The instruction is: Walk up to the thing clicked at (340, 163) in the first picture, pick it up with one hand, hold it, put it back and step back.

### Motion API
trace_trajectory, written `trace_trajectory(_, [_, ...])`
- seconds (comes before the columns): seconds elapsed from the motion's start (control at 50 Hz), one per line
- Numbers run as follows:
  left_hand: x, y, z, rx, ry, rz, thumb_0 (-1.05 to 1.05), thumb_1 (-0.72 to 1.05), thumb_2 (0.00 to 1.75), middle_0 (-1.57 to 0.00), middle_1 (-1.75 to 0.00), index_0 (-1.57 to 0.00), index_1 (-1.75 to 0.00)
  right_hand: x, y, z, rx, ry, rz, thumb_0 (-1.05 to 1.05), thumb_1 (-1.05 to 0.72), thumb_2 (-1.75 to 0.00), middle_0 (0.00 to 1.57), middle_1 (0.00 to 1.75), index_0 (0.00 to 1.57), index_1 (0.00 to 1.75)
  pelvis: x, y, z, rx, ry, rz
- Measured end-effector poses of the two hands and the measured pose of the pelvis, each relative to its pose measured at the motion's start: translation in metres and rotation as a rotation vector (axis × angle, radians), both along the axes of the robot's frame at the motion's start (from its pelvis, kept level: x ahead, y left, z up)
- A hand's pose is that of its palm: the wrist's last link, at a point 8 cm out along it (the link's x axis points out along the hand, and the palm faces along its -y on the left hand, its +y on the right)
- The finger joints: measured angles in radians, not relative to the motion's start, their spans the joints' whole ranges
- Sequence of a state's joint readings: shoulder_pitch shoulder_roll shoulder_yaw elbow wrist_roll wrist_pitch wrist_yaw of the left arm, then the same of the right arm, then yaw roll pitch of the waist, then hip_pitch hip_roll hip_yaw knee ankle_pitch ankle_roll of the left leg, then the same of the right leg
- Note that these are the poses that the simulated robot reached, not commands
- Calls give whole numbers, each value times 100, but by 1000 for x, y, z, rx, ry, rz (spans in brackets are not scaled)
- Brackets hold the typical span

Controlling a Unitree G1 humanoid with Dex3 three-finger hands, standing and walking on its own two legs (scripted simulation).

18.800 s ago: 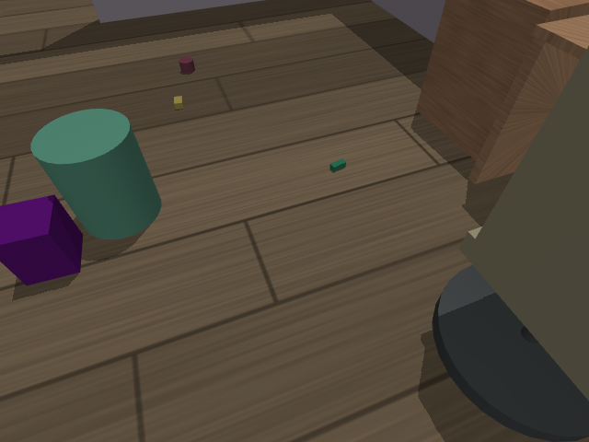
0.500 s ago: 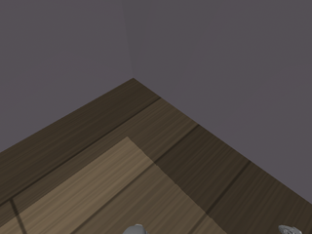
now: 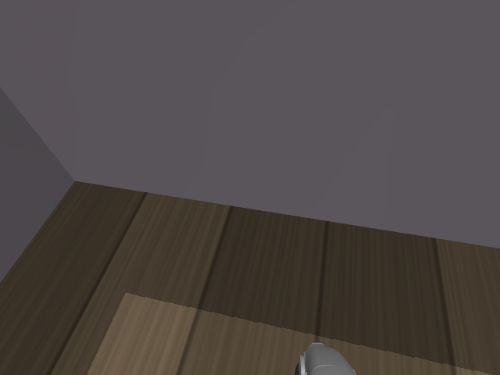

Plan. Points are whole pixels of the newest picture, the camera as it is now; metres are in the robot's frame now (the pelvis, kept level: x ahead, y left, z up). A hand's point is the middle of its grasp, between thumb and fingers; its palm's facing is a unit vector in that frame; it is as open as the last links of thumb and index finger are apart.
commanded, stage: walk up
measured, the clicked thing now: out of the picture -0.86 -1.07 -0.74
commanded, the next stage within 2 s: none
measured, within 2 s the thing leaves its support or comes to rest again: neither
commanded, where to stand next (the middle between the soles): +0.19 +0.00 m, yaw -56 degrees
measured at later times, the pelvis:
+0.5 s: pelvis +0.10 +0.14 -0.03, yaw -23 degrees
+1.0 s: pelvis +0.10 +0.09 -0.02, yaw -43 degrees
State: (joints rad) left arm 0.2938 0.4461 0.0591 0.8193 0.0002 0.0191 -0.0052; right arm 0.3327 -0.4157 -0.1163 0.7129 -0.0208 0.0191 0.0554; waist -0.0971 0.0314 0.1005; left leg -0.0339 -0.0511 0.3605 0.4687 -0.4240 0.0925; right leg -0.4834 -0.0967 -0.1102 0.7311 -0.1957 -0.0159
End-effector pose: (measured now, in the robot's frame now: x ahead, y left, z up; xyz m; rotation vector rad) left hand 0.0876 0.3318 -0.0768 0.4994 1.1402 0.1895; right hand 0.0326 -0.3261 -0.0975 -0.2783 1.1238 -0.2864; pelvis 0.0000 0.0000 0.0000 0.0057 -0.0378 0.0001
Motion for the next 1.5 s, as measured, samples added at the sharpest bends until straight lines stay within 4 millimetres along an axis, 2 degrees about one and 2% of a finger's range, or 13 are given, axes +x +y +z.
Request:
trace_trajectory(0.06, [44,5,-2,25,-87,-38,1,90,89,-20,-30,-20,-30,2,12,-20,21,56,-32,1,-91,-90,20,30,20,30,18,7,-12,-13,-11,-30])
trace_trajectory(0.12, [62,13,-4,31,-155,-38,0,90,89,-20,-30,-21,-30,25,30,-27,35,68,-13,1,-91,-90,20,30,20,30,27,18,-17,-31,-40,-74])
trace_trajectory(0.24, [81,34,-7,-8,-91,-82,1,90,89,-21,-30,-21,-30,101,64,-2,39,-122,37,1,-91,-90,20,30,20,30,58,59,-7,-9,-52,-153])
trace_trajectory(0.32, [118,62,-20,-45,-54,-167,1,90,89,-21,-30,-21,-30,125,80,5,-50,-222,-22,1,-91,-90,20,30,20,30,84,100,-19,8,-42,-247])
trace_trajectory(0.4, [174,94,-42,-43,-66,-225,1,90,89,-21,-30,-21,-30,104,105,-4,-137,-193,-123,0,-91,-90,20,30,20,30,99,130,-37,21,-42,-317])
trace_trajectory(0.5, [224,100,-50,-62,-40,-320,1,90,89,-20,-30,-20,-30,35,134,6,-162,-42,-255,0,-90,-90,20,30,21,30,98,138,-29,-14,-24,-403])
trace_trajectory(0.66, [251,58,-42,-116,42,-459,1,91,89,-20,-30,-20,-30,-87,127,24,-235,152,-442,1,-90,-90,21,30,21,30,94,137,-20,2,19,-531])
trace_trajectory(0.8, [260,0,-31,-80,-16,-590,1,91,89,-20,-30,-20,-30,-158,104,-1,-221,189,-573,1,-90,-90,20,30,20,30,80,109,-32,-28,5,-613])
trace_trajectory(0.92, [254,-20,-17,-75,4,-612,1,90,89,-21,-30,-21,-30,-132,117,-7,-120,90,-610,1,-91,-90,20,30,20,30,91,94,-15,-9,9,-706])
trace_trajectory(1.04, [281,-35,-37,-67,16,-660,1,90,89,-21,-30,-21,-30,-106,138,-13,-81,29,-610,1,-91,-90,20,30,20,30,109,87,-23,-13,7,-761])
trace_trajectory(1.2, [304,-95,-38,-91,48,-779,1,90,89,-20,-30,-20,-30,-120,160,-4,-28,51,-732,1,-90,-90,21,30,21,30,114,73,-8,-4,-6,-836])
trace_trajectory(1.38, [309,-142,-29,-41,14,-839,1,90,89,-21,-30,-21,-30,-154,125,-19,0,99,-799,1,-90,-90,20,30,21,30,103,42,-14,-25,15,-902])
trace_trajectory(1.5, [302,-162,-11,28,67,-936,1,90,89,-21,-30,-21,-30,-130,91,-17,-8,-49,-895,1,-91,-90,20,30,20,30,105,42,-3,24,7,-1063])
